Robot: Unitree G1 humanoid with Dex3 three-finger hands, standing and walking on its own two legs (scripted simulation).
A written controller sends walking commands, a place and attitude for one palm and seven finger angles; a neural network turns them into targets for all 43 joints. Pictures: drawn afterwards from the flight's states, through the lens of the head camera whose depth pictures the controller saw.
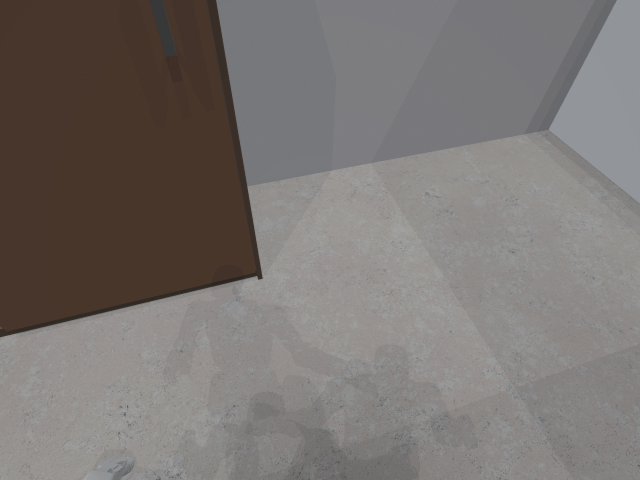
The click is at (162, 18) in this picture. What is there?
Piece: wardrobe's sliding door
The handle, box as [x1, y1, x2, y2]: [150, 0, 176, 56]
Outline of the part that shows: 150,0 165,56 176,55 162,0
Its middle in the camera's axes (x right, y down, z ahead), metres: -0.31 -0.47 +0.70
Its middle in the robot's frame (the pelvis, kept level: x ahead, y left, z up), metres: +0.86 +0.36 +0.25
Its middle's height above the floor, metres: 1.02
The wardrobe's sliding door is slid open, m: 0.00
